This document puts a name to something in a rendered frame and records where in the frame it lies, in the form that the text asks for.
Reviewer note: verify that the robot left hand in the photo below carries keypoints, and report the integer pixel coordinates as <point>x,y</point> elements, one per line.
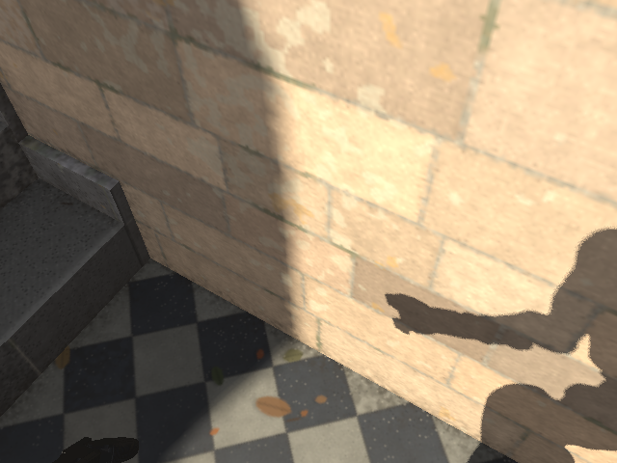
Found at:
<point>106,450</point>

